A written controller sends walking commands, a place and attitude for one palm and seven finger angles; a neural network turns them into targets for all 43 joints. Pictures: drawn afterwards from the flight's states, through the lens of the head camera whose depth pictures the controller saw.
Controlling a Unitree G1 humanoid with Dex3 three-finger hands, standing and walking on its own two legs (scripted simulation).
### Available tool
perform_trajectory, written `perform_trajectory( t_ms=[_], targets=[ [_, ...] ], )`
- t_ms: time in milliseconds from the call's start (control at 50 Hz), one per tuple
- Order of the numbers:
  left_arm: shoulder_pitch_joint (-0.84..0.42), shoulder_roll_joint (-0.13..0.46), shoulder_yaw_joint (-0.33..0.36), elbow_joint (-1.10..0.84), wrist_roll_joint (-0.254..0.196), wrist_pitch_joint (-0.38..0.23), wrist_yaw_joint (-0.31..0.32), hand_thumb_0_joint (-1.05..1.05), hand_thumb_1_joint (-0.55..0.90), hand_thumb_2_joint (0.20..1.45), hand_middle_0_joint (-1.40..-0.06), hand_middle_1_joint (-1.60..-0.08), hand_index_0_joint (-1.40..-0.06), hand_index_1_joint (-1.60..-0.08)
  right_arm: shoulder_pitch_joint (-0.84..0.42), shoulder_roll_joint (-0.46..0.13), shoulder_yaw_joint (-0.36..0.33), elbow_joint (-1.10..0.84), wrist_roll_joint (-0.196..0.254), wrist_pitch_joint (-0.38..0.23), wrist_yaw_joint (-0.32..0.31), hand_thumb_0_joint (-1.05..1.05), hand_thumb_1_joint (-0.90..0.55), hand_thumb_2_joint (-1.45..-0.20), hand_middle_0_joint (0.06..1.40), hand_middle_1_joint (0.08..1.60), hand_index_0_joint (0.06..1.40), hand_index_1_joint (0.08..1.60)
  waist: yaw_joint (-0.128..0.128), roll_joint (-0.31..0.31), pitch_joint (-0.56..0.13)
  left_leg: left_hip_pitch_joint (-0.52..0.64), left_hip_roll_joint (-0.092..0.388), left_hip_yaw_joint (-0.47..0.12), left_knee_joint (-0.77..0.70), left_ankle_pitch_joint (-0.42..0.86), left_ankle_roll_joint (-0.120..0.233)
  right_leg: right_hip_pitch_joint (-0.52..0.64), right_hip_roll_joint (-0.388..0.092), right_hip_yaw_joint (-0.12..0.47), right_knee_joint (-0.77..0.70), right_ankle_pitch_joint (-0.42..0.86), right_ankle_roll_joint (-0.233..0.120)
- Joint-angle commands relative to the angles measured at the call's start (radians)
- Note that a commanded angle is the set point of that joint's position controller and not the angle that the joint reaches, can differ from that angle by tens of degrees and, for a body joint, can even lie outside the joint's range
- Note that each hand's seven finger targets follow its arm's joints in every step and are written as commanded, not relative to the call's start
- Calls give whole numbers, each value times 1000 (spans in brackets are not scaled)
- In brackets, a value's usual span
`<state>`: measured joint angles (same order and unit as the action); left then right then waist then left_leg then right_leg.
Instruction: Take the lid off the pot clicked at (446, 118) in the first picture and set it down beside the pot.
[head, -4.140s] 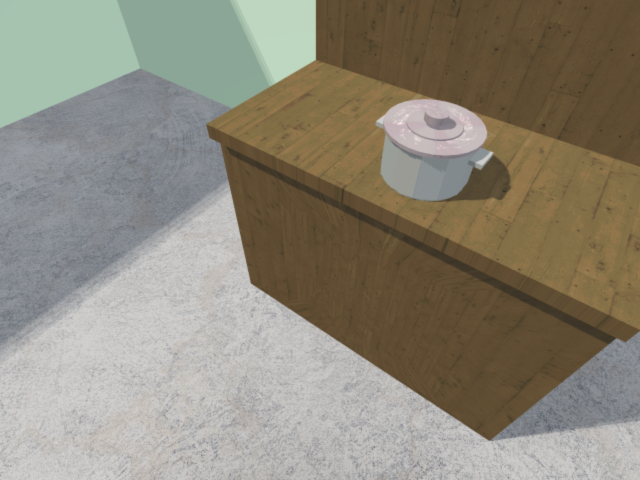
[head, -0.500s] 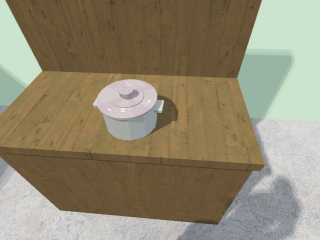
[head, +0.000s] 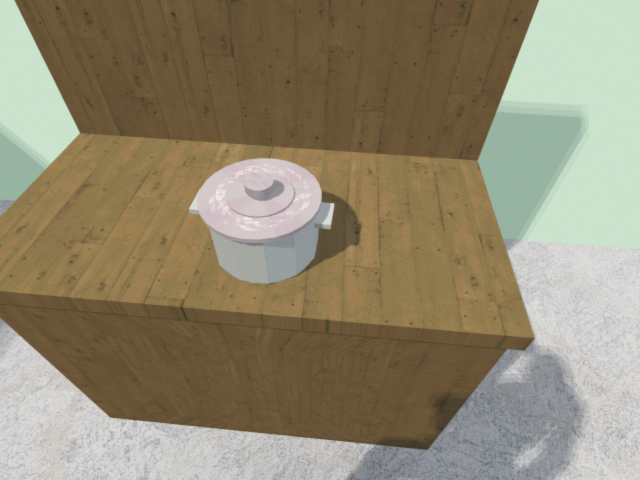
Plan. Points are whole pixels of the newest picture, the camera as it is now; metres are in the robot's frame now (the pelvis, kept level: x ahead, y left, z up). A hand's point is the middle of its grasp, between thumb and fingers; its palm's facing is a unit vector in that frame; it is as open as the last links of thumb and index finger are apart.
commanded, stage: look again from close up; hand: left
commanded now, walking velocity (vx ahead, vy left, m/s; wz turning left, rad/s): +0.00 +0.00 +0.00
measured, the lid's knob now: (259, 185) +0.52 +0.13 +0.09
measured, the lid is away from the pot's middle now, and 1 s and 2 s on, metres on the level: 0.00 0.00 0.00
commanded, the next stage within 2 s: lift the closed hand beside the body in 1.00 s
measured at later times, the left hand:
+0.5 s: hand out of the picture -0.01 +0.16 -0.18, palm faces +0.04 -0.99 -0.15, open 7.4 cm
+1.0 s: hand out of the picture +0.00 +0.17 -0.18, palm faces +0.03 -0.99 -0.14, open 7.4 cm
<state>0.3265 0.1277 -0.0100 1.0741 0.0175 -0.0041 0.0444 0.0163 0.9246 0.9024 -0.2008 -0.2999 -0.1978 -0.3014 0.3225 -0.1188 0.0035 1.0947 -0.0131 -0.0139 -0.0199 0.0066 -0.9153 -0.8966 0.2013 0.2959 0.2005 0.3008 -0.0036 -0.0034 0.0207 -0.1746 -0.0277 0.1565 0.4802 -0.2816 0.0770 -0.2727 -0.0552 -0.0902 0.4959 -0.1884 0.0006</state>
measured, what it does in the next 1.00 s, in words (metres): stands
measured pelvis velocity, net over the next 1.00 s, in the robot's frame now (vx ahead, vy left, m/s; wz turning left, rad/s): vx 0.02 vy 0.03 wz -0.02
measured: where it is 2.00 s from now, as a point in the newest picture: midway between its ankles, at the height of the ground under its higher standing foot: outside the picture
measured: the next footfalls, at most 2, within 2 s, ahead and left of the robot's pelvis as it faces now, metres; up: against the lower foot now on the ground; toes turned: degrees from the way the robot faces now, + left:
none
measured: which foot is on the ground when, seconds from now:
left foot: down 0.00-1.00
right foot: down 0.00-1.00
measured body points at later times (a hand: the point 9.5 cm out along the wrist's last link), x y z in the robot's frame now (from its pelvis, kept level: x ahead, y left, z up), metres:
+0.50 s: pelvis +0.01 +0.01 +0.00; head +0.02 +0.02 +0.45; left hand -0.01 +0.21 -0.16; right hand +0.00 -0.19 -0.16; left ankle -0.01 +0.06 -0.74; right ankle +0.05 -0.12 -0.74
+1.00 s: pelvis +0.02 +0.03 +0.00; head +0.03 +0.03 +0.45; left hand -0.01 +0.22 -0.16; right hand -0.01 -0.17 -0.16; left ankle -0.01 +0.06 -0.74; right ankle +0.05 -0.12 -0.74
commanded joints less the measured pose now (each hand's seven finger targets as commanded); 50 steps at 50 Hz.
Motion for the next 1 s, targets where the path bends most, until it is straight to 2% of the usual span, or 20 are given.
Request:
perform_trajectory(
  t_ms=[0, 120, 140, 180, 240, 280, 320, 340, 400, 460, 520, 620, 660, 740, 800, 840, 920, 940, 980],
  targets=[
    [68, 74, 17, -25, -1, -17, 4, 0, 900, 900, -200, -300, -200, -300, 52, -87, -18, -21, 3, -21, -6, 0, -900, -900, 200, 300, 200, 300, 5, 6, 66, -98, 147, -185, -172, -23, -32, 29, -75, 106, -81, 17, -49],
    [72, 68, 16, -12, -2, -18, 5, 0, 900, 900, -200, -300, -200, -300, 57, -84, -16, -3, 4, -24, -9, 0, -900, -900, 200, 300, 200, 300, 3, 2, 51, -48, 152, -179, -169, 66, -31, 36, -75, 101, -77, 67, -44],
    [69, 75, 17, -12, -2, -16, 4, 0, 900, 900, -200, -300, -200, -300, 59, -82, -16, -3, 5, -23, -9, 0, -900, -900, 200, 300, 200, 300, 6, -8, 57, -53, 158, -183, -176, 65, -28, 38, -71, 92, -77, 63, -43],
    [74, 65, 15, -8, -1, -15, 5, 0, 900, 900, -200, -300, -200, -300, 51, -83, -17, 0, 5, -23, -10, 0, -900, -900, 200, 300, 200, 300, 6, 10, 72, -55, 154, -183, -180, 50, -30, 29, -74, 98, -81, 57, -41],
    [76, 71, 16, -3, 0, -14, 3, 0, 900, 900, -200, -300, -200, -300, 55, -78, -16, 5, 6, -22, -9, 0, -900, -900, 200, 300, 200, 300, 8, -16, 78, -58, 157, -180, -186, 36, -27, 32, -72, 94, -88, 49, -39],
    [81, 60, 16, 0, 0, -13, 4, 0, 900, 900, -200, -300, -200, -300, 51, -80, -17, 9, 6, -22, -10, 0, -900, -900, 200, 300, 200, 300, 7, 9, 82, -61, 156, -185, -195, 12, -29, 28, -73, 96, -86, 40, -38],
    [83, 57, 15, 3, 0, -14, 4, 0, 900, 900, -200, -300, -200, -300, 56, -77, -16, 13, 5, -23, -9, 0, -900, -900, 200, 300, 200, 300, 6, 9, 83, -57, 157, -185, -202, 13, -29, 28, -71, 95, -85, 46, -38],
    [85, 65, 15, 4, 1, -13, 3, 0, 900, 900, -200, -300, -200, -300, 56, -76, -16, 12, 7, -23, -10, 0, -900, -900, 200, 300, 200, 300, 10, -9, 81, -58, 160, -188, -204, 13, -24, 35, -69, 91, -88, 46, -36],
    [93, 53, 16, 11, 0, -16, 5, 0, 900, 900, -200, -300, -200, -300, 61, -74, -16, 17, 6, -27, -12, 0, -900, -900, 200, 300, 200, 300, 7, 13, 61, -30, 157, -181, -194, 75, -27, 39, -74, 95, -82, 78, -36],
    [94, 50, 15, 17, -1, -15, 5, 0, 900, 900, -200, -300, -200, -300, 64, -76, -15, 24, 7, -29, -15, 0, -900, -900, 200, 300, 200, 300, 8, -7, 61, -15, 160, -177, -181, 137, -26, 40, -74, 89, -79, 95, -33],
    [97, 47, 15, 24, -2, -15, 7, 0, 900, 900, -200, -300, -200, -300, 72, -71, -14, 33, 7, -29, -16, 0, -900, -900, 200, 300, 200, 300, 6, 4, 54, 4, 160, -173, -180, 161, -28, 42, -75, 92, -79, 100, -32],
    [100, 40, 13, 33, -1, -11, 7, 0, 900, 900, -200, -300, -200, -300, 78, -64, -13, 40, 7, -26, -17, 0, -900, -900, 200, 300, 200, 300, 7, 18, 89, -19, 164, -178, -202, 107, -27, 29, -71, 91, -83, 66, -28],
    [102, 41, 13, 35, 0, -10, 6, 0, 900, 900, -200, -300, -200, -300, 73, -68, -14, 40, 8, -26, -17, 0, -900, -900, 200, 300, 200, 300, 10, 5, 96, -27, 166, -179, -204, 99, -24, 28, -71, 89, -82, 69, -27],
    [107, 41, 13, 39, -1, -11, 6, 0, 900, 900, -200, -300, -200, -300, 85, -61, -13, 43, 8, -28, -18, 0, -900, -900, 200, 300, 200, 300, 11, -5, 83, -11, 167, -177, -200, 136, -21, 35, -68, 88, -81, 81, -25],
    [109, 33, 14, 40, -1, -10, 7, 0, 900, 900, -200, -300, -200, -300, 92, -58, -12, 48, 7, -30, -20, 0, -900, -900, 200, 300, 200, 300, 9, 16, 79, -2, 167, -175, -201, 152, -24, 31, -69, 89, -75, 80, -24],
    [106, 36, 14, 42, -1, -9, 7, 0, 900, 900, -200, -300, -200, -300, 98, -56, -12, 52, 8, -29, -20, 0, -900, -900, 200, 300, 200, 300, 11, -5, 84, -7, 171, -178, -202, 162, -20, 34, -66, 83, -75, 77, -21],
    [111, 29, 13, 46, -1, -10, 8, 0, 900, 900, -200, -300, -200, -300, 101, -53, -12, 57, 8, -30, -20, 0, -900, -900, 200, 300, 200, 300, 7, -3, 79, 5, 165, -171, -197, 158, -23, 29, -73, 93, -76, 86, -22],
    [109, 34, 13, 47, -2, -10, 7, 0, 900, 900, -200, -300, -200, -300, 103, -51, -12, 58, 9, -29, -20, 0, -900, -900, 200, 300, 200, 300, 10, -21, 84, -4, 168, -172, -195, 160, -19, 35, -69, 89, -80, 87, -22],
    [113, 27, 12, 49, -2, -10, 9, 0, 900, 900, -200, -300, -200, -300, 105, -54, -12, 60, 8, -30, -21, 0, -900, -900, 200, 300, 200, 300, 8, 2, 81, 6, 164, -169, -191, 182, -23, 29, -72, 97, -73, 94, -23]
  ],
)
